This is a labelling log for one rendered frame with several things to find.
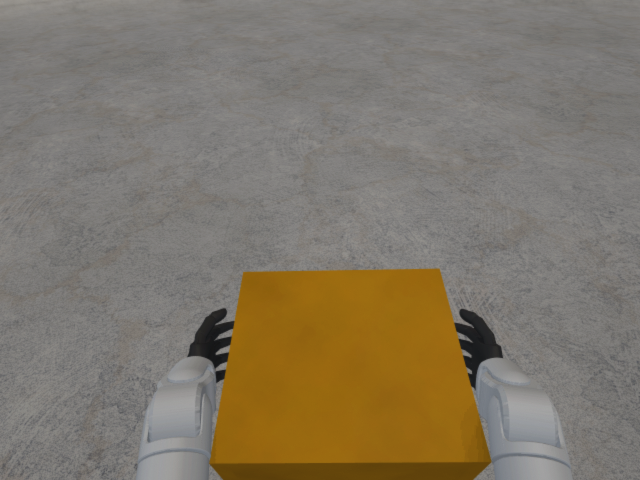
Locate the robot left hand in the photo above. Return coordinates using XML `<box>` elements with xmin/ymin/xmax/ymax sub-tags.
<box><xmin>187</xmin><ymin>308</ymin><xmax>234</xmax><ymax>383</ymax></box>

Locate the carton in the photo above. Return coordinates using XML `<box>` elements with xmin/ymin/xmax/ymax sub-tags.
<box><xmin>209</xmin><ymin>269</ymin><xmax>491</xmax><ymax>480</ymax></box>

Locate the robot right forearm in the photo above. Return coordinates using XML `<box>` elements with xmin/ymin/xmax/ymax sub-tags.
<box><xmin>476</xmin><ymin>358</ymin><xmax>573</xmax><ymax>480</ymax></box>

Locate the robot left forearm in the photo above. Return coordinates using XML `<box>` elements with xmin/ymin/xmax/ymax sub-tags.
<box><xmin>136</xmin><ymin>356</ymin><xmax>216</xmax><ymax>480</ymax></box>

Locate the robot right hand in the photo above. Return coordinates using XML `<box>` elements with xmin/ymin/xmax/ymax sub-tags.
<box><xmin>454</xmin><ymin>309</ymin><xmax>503</xmax><ymax>391</ymax></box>

